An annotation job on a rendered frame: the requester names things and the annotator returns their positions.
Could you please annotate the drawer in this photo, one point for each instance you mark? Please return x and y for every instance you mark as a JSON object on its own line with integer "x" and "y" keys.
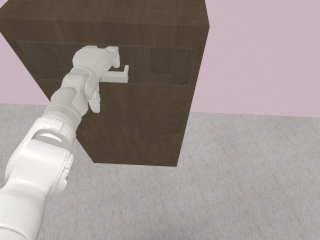
{"x": 147, "y": 64}

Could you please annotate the left robot hand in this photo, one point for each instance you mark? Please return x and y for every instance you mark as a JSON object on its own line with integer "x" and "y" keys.
{"x": 100, "y": 61}

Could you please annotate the robot left upper arm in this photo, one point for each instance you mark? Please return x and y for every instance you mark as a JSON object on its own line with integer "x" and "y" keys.
{"x": 41, "y": 169}

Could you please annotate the robot left forearm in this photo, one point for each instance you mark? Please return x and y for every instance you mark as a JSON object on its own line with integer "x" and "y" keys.
{"x": 58, "y": 124}

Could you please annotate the cabinet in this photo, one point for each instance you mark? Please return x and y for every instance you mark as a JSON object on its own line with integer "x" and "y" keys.
{"x": 138, "y": 123}

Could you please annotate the handle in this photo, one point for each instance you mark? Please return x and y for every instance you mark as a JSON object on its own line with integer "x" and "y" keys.
{"x": 116, "y": 76}

